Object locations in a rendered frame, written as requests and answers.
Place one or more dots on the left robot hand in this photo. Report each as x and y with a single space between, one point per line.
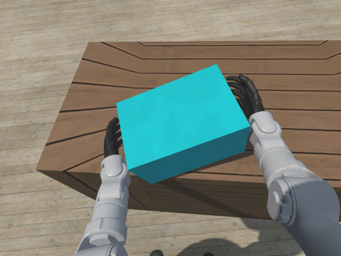
111 145

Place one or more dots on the left robot upper arm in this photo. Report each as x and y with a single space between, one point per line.
112 249

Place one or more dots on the right robot upper arm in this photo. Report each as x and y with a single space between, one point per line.
308 209

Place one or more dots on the left robot forearm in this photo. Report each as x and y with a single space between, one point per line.
109 214

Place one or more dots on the right robot hand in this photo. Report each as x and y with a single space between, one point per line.
249 99

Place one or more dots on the carton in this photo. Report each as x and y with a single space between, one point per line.
182 125

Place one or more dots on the right robot forearm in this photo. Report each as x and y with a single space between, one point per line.
273 156

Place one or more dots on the pedestal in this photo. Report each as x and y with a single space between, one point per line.
299 83

